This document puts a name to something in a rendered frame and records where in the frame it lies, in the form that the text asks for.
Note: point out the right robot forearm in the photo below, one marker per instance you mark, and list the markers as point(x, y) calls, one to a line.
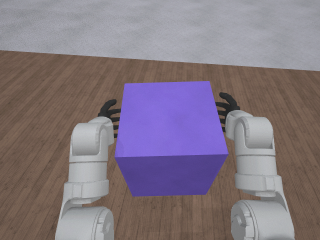
point(255, 162)

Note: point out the robot right hand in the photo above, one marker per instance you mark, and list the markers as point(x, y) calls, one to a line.
point(228, 107)

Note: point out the robot left hand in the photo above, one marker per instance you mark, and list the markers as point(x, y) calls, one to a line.
point(105, 112)

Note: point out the left robot forearm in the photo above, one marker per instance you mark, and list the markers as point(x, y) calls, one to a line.
point(88, 156)

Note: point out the robot right upper arm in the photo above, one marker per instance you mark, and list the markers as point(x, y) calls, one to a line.
point(260, 220)

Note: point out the carton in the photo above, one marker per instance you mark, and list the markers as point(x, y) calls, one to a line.
point(170, 140)

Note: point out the robot left upper arm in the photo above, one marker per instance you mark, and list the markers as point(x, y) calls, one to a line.
point(86, 223)

